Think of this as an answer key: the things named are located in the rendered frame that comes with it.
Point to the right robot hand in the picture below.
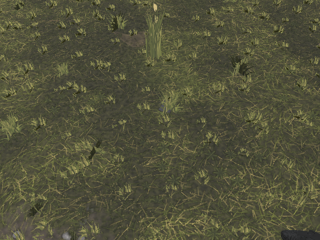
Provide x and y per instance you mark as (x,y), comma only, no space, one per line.
(299,235)

